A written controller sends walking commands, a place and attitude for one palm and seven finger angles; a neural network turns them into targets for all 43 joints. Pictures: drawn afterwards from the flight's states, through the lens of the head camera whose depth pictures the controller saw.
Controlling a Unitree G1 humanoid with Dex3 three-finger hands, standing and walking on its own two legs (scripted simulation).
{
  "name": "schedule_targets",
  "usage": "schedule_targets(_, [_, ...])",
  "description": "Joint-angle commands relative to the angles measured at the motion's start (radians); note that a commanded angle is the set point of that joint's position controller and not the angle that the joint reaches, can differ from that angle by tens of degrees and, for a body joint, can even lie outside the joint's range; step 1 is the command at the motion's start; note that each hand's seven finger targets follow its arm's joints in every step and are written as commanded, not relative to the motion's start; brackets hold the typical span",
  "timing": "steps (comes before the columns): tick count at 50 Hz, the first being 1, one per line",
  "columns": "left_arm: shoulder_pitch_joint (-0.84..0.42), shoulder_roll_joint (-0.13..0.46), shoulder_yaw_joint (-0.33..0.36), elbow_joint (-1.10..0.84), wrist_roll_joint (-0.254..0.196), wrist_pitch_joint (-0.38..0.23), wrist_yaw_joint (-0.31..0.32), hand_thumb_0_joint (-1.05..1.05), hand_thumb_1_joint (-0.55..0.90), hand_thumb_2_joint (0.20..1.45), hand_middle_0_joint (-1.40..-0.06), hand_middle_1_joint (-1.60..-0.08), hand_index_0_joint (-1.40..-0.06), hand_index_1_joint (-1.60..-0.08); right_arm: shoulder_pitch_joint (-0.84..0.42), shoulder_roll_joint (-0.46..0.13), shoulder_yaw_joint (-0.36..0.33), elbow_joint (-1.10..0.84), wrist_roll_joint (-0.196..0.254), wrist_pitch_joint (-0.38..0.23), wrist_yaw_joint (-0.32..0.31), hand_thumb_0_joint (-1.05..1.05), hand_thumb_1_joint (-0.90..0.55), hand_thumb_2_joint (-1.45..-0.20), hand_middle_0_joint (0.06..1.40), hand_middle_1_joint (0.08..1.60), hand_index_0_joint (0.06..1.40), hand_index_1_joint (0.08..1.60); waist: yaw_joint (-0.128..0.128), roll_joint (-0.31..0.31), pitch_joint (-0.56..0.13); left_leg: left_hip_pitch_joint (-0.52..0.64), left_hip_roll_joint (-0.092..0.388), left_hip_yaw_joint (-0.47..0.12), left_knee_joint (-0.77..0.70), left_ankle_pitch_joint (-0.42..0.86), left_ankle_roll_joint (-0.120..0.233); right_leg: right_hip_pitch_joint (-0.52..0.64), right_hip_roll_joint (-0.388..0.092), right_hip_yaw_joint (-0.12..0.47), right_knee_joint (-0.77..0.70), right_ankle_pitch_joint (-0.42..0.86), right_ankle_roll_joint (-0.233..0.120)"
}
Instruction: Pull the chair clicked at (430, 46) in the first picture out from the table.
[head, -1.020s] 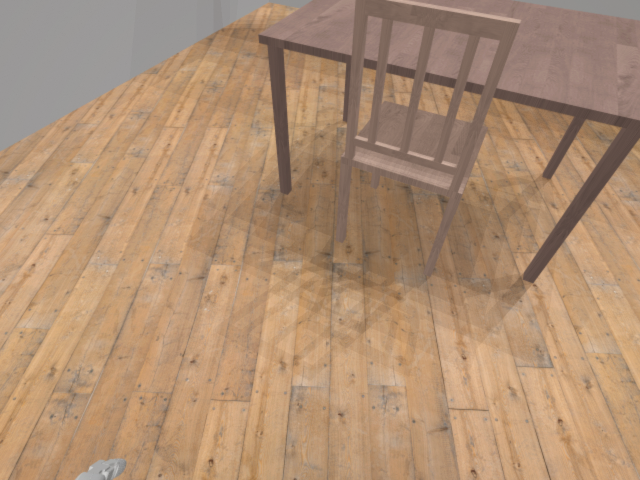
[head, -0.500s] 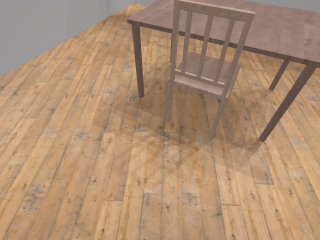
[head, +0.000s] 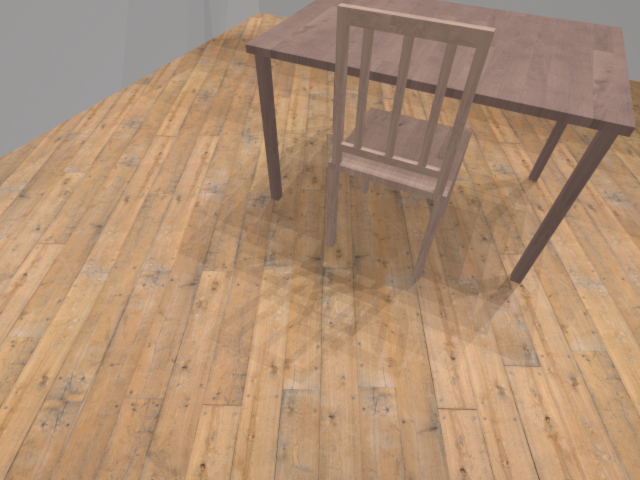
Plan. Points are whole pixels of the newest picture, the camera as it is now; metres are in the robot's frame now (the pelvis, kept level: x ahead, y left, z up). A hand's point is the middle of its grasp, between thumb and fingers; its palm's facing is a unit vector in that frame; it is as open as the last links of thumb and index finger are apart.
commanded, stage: look at it before walking up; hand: left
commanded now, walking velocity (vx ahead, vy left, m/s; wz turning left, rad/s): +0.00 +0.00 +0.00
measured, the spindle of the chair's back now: (398, 102) +1.09 -0.17 -0.07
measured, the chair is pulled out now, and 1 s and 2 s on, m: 0.00 0.00 0.00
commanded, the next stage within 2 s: walk to a spot facing it in 0.42 s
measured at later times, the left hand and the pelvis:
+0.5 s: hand out of the picture +0.07 +0.25 -0.15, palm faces -0.02 -0.94 -0.34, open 7.4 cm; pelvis +0.00 +0.00 +0.00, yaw +0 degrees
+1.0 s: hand out of the picture +0.09 +0.15 -0.17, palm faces -0.12 -0.97 -0.22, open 7.4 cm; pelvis +0.08 -0.04 -0.01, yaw -12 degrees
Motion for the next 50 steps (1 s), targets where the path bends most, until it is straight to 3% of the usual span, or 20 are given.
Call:
schedule_targets(1, [-0.035, 0.215, 0.045, -0.062, -0.002, -0.020, 0.012, 0.000, 0.900, 0.900, -0.200, -0.300, -0.200, -0.300, -0.047, -0.206, -0.036, -0.063, 0.004, -0.021, -0.010, 0.000, -0.900, -0.900, 0.200, 0.300, 0.200, 0.300, 0.005, -0.016, -0.047, 0.003, 0.108, -0.093, -0.055, 0.187, 0.038, 0.008, -0.118, 0.103, -0.055, 0.216, -0.034])
schedule_targets(26, [-0.013, 0.213, 0.044, -0.043, -0.003, -0.024, 0.014, 0.000, 0.900, 0.900, -0.200, -0.300, -0.200, -0.300, -0.046, -0.206, -0.035, -0.052, 0.007, -0.021, -0.013, 0.000, -0.900, -0.900, 0.200, 0.300, 0.200, 0.300, 0.005, -0.003, -0.053, 0.041, 0.117, -0.089, -0.067, 0.238, 0.034, 0.023, -0.121, 0.098, -0.068, 0.276, -0.031])
schedule_targets(28, [0.055, 0.103, 0.024, -0.016, -0.002, -0.002, 0.015, 0.000, 0.900, 0.900, -0.200, -0.300, -0.200, -0.300, 0.013, -0.094, -0.013, -0.030, 0.000, -0.007, -0.008, 0.000, -0.900, -0.900, 0.200, 0.300, 0.200, 0.300, 0.007, -0.015, -0.049, 0.043, 0.111, -0.050, -0.041, 0.084, 0.019, 0.001, -0.107, 0.107, -0.057, 0.124, -0.024])
schedule_targets(31, [0.088, 0.104, 0.036, -0.040, 0.008, 0.019, -0.003, 0.000, 0.900, 0.900, -0.200, -0.300, -0.200, -0.300, 0.053, -0.103, -0.028, -0.048, -0.008, 0.007, -0.004, 0.000, -0.900, -0.900, 0.200, 0.300, 0.200, 0.300, 0.008, -0.020, 0.077, -0.049, 0.111, -0.047, -0.034, -0.264, 0.032, -0.132, -0.068, 0.155, -0.056, -0.242, -0.045])
schedule_targets(33, [0.104, 0.101, 0.050, -0.074, 0.011, 0.022, -0.013, 0.000, 0.900, 0.900, -0.200, -0.300, -0.200, -0.300, 0.078, -0.123, -0.045, -0.073, -0.009, 0.006, -0.003, 0.000, -0.900, -0.900, 0.200, 0.300, 0.200, 0.300, 0.005, 0.011, 0.138, -0.070, 0.142, -0.083, -0.044, -0.373, 0.057, -0.226, -0.034, 0.159, 0.006, -0.317, -0.056])
schedule_targets(34, [0.113, 0.092, 0.053, -0.090, 0.012, 0.018, -0.018, 0.000, 0.900, 0.900, -0.200, -0.300, -0.200, -0.300, 0.097, -0.137, -0.054, -0.083, -0.008, 0.003, -0.004, 0.000, -0.900, -0.900, 0.200, 0.300, 0.200, 0.300, -0.002, 0.034, 0.136, -0.041, 0.173, -0.125, -0.057, -0.415, 0.078, -0.279, -0.009, 0.145, 0.069, -0.325, -0.057])
schedule_targets(36, [0.094, 0.040, 0.058, -0.129, 0.009, 0.006, -0.027, 0.000, 0.900, 0.900, -0.200, -0.300, -0.200, -0.300, 0.154, -0.169, -0.074, -0.092, -0.006, -0.012, -0.009, 0.000, -0.900, -0.900, 0.200, 0.300, 0.200, 0.300, -0.024, 0.154, 0.129, 0.030, 0.310, -0.259, -0.150, -0.407, 0.151, -0.379, 0.045, 0.017, 0.304, -0.216, -0.035])
schedule_targets(37, [0.061, 0.022, 0.062, -0.151, 0.010, 0.001, -0.031, 0.000, 0.900, 0.900, -0.200, -0.300, -0.200, -0.300, 0.169, -0.165, -0.083, -0.095, -0.005, -0.022, -0.009, 0.000, -0.900, -0.900, 0.200, 0.300, 0.200, 0.300, -0.034, 0.190, 0.128, 0.087, 0.371, -0.264, -0.177, -0.294, 0.190, -0.448, 0.005, -0.030, 0.400, -0.241, -0.019])
schedule_targets(38, [0.036, 0.018, 0.067, -0.169, 0.010, -0.005, -0.035, 0.000, 0.900, 0.900, -0.200, -0.300, -0.200, -0.300, 0.177, -0.148, -0.084, -0.098, -0.006, -0.030, -0.011, 0.000, -0.900, -0.900, 0.200, 0.300, 0.200, 0.300, -0.040, 0.164, 0.125, 0.111, 0.386, -0.234, -0.160, -0.159, 0.204, -0.469, -0.037, -0.028, 0.421, -0.270, -0.013])
schedule_targets(39, [0.038, 0.012, 0.070, -0.174, 0.008, -0.010, -0.040, 0.000, 0.900, 0.900, -0.200, -0.300, -0.200, -0.300, 0.169, -0.136, -0.084, -0.100, -0.007, -0.034, -0.011, 0.000, -0.900, -0.900, 0.200, 0.300, 0.200, 0.300, -0.028, 0.135, 0.110, 0.099, 0.393, -0.184, -0.122, -0.054, 0.196, -0.433, -0.064, -0.030, 0.394, -0.275, -0.014])
schedule_targets(40, [0.076, -0.013, 0.072, -0.165, 0.007, -0.014, -0.044, 0.000, 0.900, 0.900, -0.200, -0.300, -0.200, -0.300, 0.146, -0.125, -0.084, -0.106, -0.011, -0.035, -0.011, 0.000, -0.900, -0.900, 0.200, 0.300, 0.200, 0.300, -0.003, 0.125, 0.098, 0.066, 0.368, -0.100, -0.071, 0.034, 0.167, -0.350, -0.065, -0.059, 0.335, -0.251, -0.015])
schedule_targets(41, [0.153, -0.030, 0.075, -0.139, 0.009, -0.016, -0.047, 0.000, 0.900, 0.900, -0.200, -0.300, -0.200, -0.300, 0.119, -0.116, -0.082, -0.110, -0.012, -0.035, -0.012, 0.000, -0.900, -0.900, 0.200, 0.300, 0.200, 0.300, 0.033, 0.107, 0.063, 0.004, 0.321, -0.007, 0.020, 0.069, 0.128, -0.203, -0.045, -0.098, 0.240, -0.171, -0.020])
schedule_targets(42, [0.299, -0.020, 0.084, -0.090, 0.013, -0.022, -0.045, 0.000, 0.900, 0.900, -0.200, -0.300, -0.200, -0.300, 0.092, -0.102, -0.078, -0.115, -0.009, -0.034, -0.010, 0.000, -0.900, -0.900, 0.200, 0.300, 0.200, 0.300, 0.106, 0.035, 0.010, -0.110, 0.251, 0.085, 0.244, 0.092, 0.083, 0.023, -0.001, -0.122, 0.111, -0.050, -0.033])
schedule_targets(43, [0.459, 0.100, 0.110, -0.045, 0.021, -0.040, -0.028, 0.000, 0.900, 0.900, -0.200, -0.300, -0.200, -0.300, 0.078, -0.036, -0.064, -0.152, 0.008, -0.036, 0.002, 0.000, -0.900, -0.900, 0.200, 0.300, 0.200, 0.300, 0.161, -0.293, -0.031, -0.391, 0.124, 0.196, 0.605, -0.091, 0.012, 0.236, -0.212, 0.259, -0.078, -0.156, -0.119])
schedule_targets(44, [0.532, 0.172, 0.119, -0.036, 0.002, -0.050, -0.007, 0.000, 0.900, 0.900, -0.200, -0.300, -0.200, -0.300, -0.009, -0.004, -0.052, -0.220, 0.005, -0.046, 0.011, 0.000, -0.900, -0.900, 0.200, 0.300, 0.200, 0.300, 0.170, -0.376, -0.016, -0.608, 0.041, 0.119, 0.829, -0.345, -0.010, 0.262, -0.405, 0.656, -0.217, -0.049, -0.229])
schedule_targets(45, [0.506, 0.137, 0.113, -0.040, -0.002, -0.047, 0.007, 0.000, 0.900, 0.900, -0.200, -0.300, -0.200, -0.300, -0.082, -0.016, -0.060, -0.223, 0.002, -0.050, 0.007, 0.000, -0.900, -0.900, 0.200, 0.300, 0.200, 0.300, 0.169, -0.194, 0.043, -0.653, 0.084, 0.005, 0.874, -0.280, 0.000, 0.204, -0.384, 0.624, -0.199, -0.020, -0.266])
schedule_targets(46, [0.441, 0.096, 0.101, -0.052, 0.002, -0.048, 0.008, 0.000, 0.900, 0.900, -0.200, -0.300, -0.200, -0.300, -0.084, 0.004, -0.060, -0.216, 0.000, -0.051, 0.008, 0.000, -0.900, -0.900, 0.200, 0.300, 0.200, 0.300, 0.129, -0.097, 0.091, -0.667, 0.113, -0.008, 0.888, -0.201, -0.006, 0.142, -0.365, 0.562, -0.194, -0.044, -0.276])
schedule_targets(47, [0.380, 0.059, 0.090, -0.071, 0.007, -0.050, 0.010, 0.000, 0.900, 0.900, -0.200, -0.300, -0.200, -0.300, -0.050, 0.014, -0.063, -0.202, -0.006, -0.048, 0.011, 0.000, -0.900, -0.900, 0.200, 0.300, 0.200, 0.300, 0.086, -0.049, 0.102, -0.633, 0.135, -0.017, 0.857, -0.145, -0.015, 0.077, -0.340, 0.480, -0.190, -0.051, -0.262])
schedule_targets(48, [0.344, 0.029, 0.083, -0.078, 0.010, -0.055, 0.010, 0.000, 0.900, 0.900, -0.200, -0.300, -0.200, -0.300, -0.019, 0.029, -0.066, -0.185, -0.011, -0.039, 0.014, 0.000, -0.900, -0.900, 0.200, 0.300, 0.200, 0.300, 0.056, -0.037, 0.099, -0.593, 0.137, -0.005, 0.824, -0.095, -0.027, 0.029, -0.302, 0.396, -0.198, -0.008, -0.237])
schedule_targets(50, [0.328, 0.011, 0.082, -0.075, 0.011, -0.067, 0.011, 0.000, 0.900, 0.900, -0.200, -0.300, -0.200, -0.300, 0.035, 0.050, -0.069, -0.167, -0.012, -0.027, 0.019, 0.000, -0.900, -0.900, 0.200, 0.300, 0.200, 0.300, 0.024, -0.072, 0.073, -0.553, 0.132, 0.015, 0.768, -0.028, -0.041, 0.005, -0.250, 0.287, -0.203, 0.085, -0.212])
